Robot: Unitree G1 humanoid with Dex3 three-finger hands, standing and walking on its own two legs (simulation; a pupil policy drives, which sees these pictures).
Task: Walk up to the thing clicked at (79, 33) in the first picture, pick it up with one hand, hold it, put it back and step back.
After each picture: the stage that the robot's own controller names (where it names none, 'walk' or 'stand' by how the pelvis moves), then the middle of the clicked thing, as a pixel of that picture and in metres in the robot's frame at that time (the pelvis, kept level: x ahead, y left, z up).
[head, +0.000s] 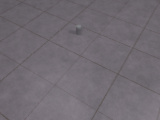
stand; (78, 29) +1.59 +0.00 -0.72
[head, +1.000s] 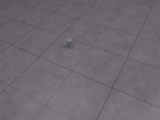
walk; (69, 43) +1.45 +0.20 -0.71
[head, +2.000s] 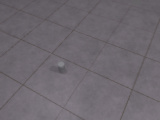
walk; (61, 67) +0.95 +0.23 -0.72
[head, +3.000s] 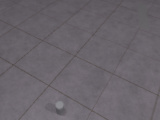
walk; (59, 108) +0.57 +0.15 -0.69
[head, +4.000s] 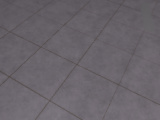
stand; out of the picture +0.38 +0.09 -0.70
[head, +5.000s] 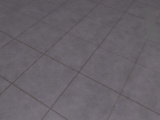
stand; out of the picture +0.35 +0.11 -0.72
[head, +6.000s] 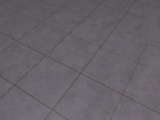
stand; out of the picture +0.35 +0.11 -0.73
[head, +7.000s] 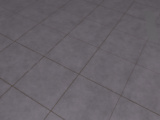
stand; out of the picture +0.34 +0.11 -0.73
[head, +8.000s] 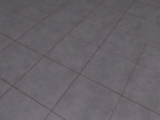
stand; out of the picture +0.34 +0.11 -0.73
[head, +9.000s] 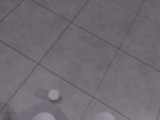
go down; (54, 96) +0.39 +0.10 -0.55
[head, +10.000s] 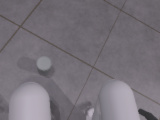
go down; (44, 66) +0.44 +0.12 -0.32
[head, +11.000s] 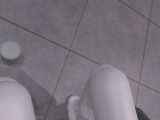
close in; (10, 54) +0.43 +0.15 -0.25
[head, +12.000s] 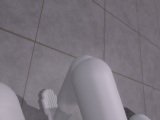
close; out of the picture +0.44 +0.18 -0.23
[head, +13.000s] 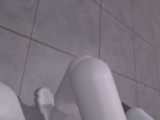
close; out of the picture +0.43 +0.18 -0.23
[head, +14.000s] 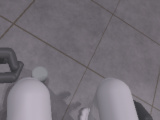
lift; (38, 76) +0.39 +0.13 -0.29
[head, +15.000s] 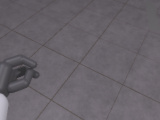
go down; out of the picture +0.33 +0.08 -0.64
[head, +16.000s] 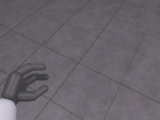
go down; out of the picture +0.31 +0.10 -0.68
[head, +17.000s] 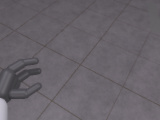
stand; out of the picture +0.32 +0.09 -0.68
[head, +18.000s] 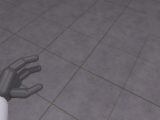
stand; out of the picture +0.31 +0.09 -0.68
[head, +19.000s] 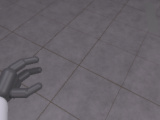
stand; out of the picture +0.31 +0.09 -0.68
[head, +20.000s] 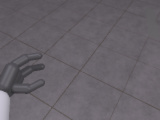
stand; out of the picture +0.31 +0.09 -0.69
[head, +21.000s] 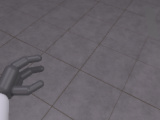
stand; out of the picture +0.31 +0.09 -0.69
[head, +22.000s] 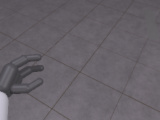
stand; out of the picture +0.30 +0.09 -0.69
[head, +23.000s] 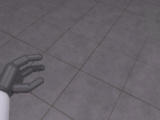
stand; out of the picture +0.31 +0.09 -0.70
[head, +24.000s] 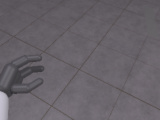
stand; out of the picture +0.31 +0.09 -0.70
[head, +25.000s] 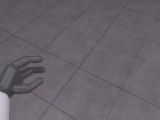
stand; out of the picture +0.31 +0.09 -0.69
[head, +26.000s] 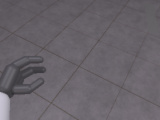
stand; out of the picture +0.31 +0.09 -0.69
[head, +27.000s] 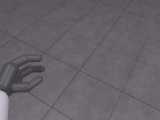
stand; out of the picture +0.31 +0.09 -0.69
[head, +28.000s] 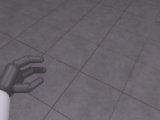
stand; out of the picture +0.31 +0.09 -0.69
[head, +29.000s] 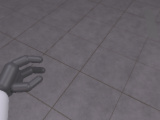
stand; out of the picture +0.31 +0.09 -0.70
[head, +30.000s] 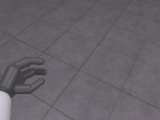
stand; out of the picture +0.31 +0.09 -0.69
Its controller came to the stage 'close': yes
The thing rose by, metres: 0.00
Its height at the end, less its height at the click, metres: +0.00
